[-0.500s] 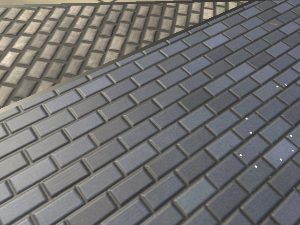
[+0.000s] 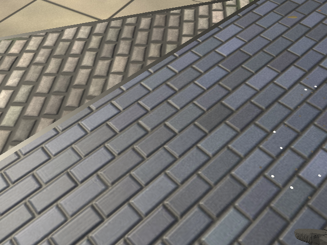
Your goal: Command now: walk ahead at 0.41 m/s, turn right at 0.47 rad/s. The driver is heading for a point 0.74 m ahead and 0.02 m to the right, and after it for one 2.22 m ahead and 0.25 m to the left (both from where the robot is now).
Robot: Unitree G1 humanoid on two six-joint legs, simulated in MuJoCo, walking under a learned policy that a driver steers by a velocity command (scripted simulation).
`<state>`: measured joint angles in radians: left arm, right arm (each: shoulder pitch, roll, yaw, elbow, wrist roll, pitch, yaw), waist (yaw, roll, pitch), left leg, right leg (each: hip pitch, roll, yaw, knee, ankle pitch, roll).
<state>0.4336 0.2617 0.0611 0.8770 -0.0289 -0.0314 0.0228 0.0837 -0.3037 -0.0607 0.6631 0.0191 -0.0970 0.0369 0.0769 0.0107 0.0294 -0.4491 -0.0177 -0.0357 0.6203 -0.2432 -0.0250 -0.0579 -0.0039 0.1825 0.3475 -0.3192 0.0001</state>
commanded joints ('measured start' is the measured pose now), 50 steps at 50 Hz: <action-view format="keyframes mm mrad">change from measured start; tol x32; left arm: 1 -110 208 52 -114 -4 -10 9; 24 -481 77 -12 -322 9 -45 -80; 29 -12 321 71 -210 40 -35 -41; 50 -109 192 52 -63 19 -44 -14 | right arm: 1 -4 -76 -25 -71 13 -12 -10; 29 440 19 26 105 -11 18 -37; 50 -80 -16 9 -54 4 49 21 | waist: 1 -87 -166 -6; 5 -163 402 -261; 23 -142 41 77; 29 7 -240 -406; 50 10 -29 90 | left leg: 1 255 -22 25 -102 130 -12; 6 631 433 -751 -438 -520 239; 11 390 267 -181 -456 55 177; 27 451 242 104 -94 833 135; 29 -149 4 58 572 -288 38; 30 -228 10 -113 696 -339 42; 50 -287 118 64 25 220 72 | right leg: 1 -226 -145 182 -88 55 -146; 7 -742 -36 -25 908 -129 -29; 24 -545 -45 -200 226 247 -61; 27 -109 39 -256 156 246 -132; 29 509 -402 427 100 52 -326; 37 -107 -251 -74 -210 291 -212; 50 166 -282 -361 -163 533 -156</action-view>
